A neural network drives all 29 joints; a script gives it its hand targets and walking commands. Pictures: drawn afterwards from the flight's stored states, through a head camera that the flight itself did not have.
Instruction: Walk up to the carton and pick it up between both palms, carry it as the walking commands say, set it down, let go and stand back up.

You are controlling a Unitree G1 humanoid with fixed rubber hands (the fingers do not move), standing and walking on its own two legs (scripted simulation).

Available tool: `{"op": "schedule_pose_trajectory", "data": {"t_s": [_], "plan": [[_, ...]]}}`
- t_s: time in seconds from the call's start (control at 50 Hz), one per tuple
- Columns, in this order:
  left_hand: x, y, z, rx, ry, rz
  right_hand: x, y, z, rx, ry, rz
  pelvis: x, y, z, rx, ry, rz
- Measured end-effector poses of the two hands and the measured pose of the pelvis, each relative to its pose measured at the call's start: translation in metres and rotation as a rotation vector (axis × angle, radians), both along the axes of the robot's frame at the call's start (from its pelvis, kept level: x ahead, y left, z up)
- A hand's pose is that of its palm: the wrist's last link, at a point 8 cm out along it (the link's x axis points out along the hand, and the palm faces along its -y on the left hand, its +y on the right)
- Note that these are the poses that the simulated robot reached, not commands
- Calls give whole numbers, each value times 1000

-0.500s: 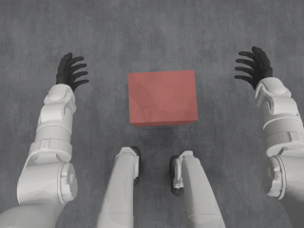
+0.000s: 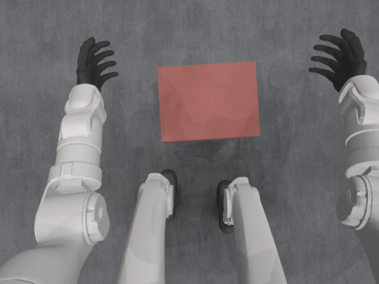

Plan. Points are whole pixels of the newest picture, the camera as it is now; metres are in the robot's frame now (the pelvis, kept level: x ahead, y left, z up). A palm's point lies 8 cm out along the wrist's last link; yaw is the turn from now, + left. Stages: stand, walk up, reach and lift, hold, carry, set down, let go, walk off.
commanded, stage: reach and lift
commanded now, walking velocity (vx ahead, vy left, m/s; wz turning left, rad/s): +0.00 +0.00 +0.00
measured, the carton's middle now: (205, 108) +0.47 -0.02 -0.46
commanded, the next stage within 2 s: none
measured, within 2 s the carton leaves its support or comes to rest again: neither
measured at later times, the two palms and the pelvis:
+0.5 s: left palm (117, 99) +0.46 +0.22 -0.27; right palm (300, 93) +0.48 -0.26 -0.27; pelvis -0.03 -0.01 -0.15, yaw +0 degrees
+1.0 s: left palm (125, 105) +0.47 +0.23 -0.39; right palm (276, 103) +0.48 -0.24 -0.40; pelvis -0.03 -0.01 -0.23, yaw +0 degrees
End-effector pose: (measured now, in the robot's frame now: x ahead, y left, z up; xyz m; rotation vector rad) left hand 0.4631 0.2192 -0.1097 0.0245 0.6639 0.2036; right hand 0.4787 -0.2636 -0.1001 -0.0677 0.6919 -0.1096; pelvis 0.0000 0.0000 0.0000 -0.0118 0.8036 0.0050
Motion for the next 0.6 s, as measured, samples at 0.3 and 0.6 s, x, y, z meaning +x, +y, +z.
{"op": "schedule_pose_trajectory", "data": {"t_s": [0.3, 0.6], "plan": [[2, 2, -102, 11, 5, 23, 9, 7, -103, -2, -26, 29, -19, -1, -100, 6, -3, -18], [5, -3, -190, -5, 25, 22, 4, 5, -200, -12, 15, 19, -27, -9, -169, 22, -84, -21]]}}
